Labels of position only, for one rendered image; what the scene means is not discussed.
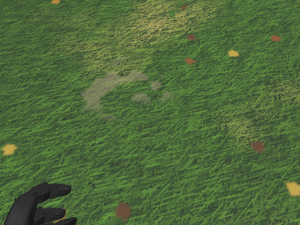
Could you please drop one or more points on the left robot hand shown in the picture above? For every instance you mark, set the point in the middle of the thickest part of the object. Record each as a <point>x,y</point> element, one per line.
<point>24,211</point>

